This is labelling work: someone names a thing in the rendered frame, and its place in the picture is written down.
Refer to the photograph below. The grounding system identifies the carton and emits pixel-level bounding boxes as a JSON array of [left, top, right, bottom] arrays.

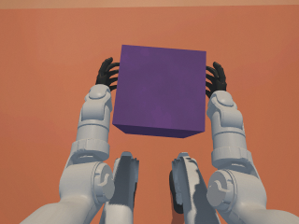
[[112, 45, 206, 138]]

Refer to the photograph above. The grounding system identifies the right robot shin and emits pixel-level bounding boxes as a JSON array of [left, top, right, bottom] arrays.
[[174, 152, 198, 204]]

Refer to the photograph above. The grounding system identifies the robot right hand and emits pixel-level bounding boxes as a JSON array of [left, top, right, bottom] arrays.
[[206, 62, 227, 99]]

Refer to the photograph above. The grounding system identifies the left robot thigh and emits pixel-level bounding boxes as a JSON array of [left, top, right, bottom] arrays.
[[99, 156, 139, 224]]

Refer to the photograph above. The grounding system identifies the robot left forearm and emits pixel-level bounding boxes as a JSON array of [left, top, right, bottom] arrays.
[[59, 84, 113, 197]]

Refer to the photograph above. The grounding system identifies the robot right forearm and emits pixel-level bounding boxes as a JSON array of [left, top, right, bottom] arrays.
[[206, 91, 263, 183]]

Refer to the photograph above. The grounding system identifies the robot left upper arm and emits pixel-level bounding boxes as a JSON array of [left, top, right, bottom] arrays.
[[20, 161, 115, 224]]

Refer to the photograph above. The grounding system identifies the robot left hand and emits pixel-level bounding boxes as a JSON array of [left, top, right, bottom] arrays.
[[95, 57, 120, 91]]

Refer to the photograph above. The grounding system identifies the robot right upper arm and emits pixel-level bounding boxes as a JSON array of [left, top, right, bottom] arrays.
[[206, 169, 299, 224]]

